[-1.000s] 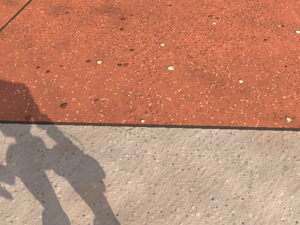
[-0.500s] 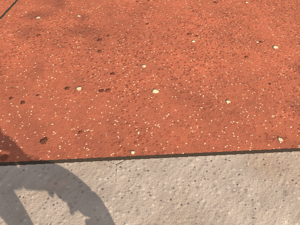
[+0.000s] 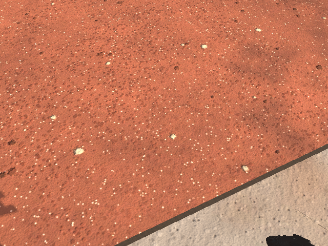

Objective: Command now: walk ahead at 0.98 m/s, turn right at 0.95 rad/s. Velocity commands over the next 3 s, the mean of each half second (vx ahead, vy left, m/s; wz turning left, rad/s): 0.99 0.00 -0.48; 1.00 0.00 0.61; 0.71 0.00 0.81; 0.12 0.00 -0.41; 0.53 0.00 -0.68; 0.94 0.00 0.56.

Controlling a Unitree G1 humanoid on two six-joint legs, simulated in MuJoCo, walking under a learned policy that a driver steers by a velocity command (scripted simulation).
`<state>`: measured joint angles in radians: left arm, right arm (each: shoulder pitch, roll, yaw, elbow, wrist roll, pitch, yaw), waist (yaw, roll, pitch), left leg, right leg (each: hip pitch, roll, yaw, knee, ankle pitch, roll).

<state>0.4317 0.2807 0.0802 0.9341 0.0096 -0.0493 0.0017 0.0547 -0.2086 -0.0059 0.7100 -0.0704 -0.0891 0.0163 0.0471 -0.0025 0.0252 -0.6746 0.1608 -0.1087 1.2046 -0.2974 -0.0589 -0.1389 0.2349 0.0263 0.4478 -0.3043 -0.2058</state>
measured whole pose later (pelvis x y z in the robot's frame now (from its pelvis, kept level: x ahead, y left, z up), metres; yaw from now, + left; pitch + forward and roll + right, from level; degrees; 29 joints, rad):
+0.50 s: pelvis +0.46 +0.03 +0.01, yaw -13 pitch +2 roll +3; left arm 0.05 0.27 0.00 0.68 0.05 -0.06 -0.06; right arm 0.55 -0.27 -0.05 0.94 -0.02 -0.11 0.02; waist -0.07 -0.05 -0.01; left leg -0.01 -0.06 0.06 0.26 -0.26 0.04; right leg -0.73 -0.06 0.06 0.98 -0.11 -0.08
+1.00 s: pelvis +0.91 -0.06 +0.00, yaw +7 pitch +1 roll -2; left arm 0.49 0.30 0.05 0.93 0.02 -0.13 0.00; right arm 0.04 -0.32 -0.05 0.68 -0.02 -0.01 0.09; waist 0.06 0.03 0.02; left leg -0.80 0.09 0.11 0.89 0.04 0.12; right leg 0.16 0.02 -0.28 0.21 -0.39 0.01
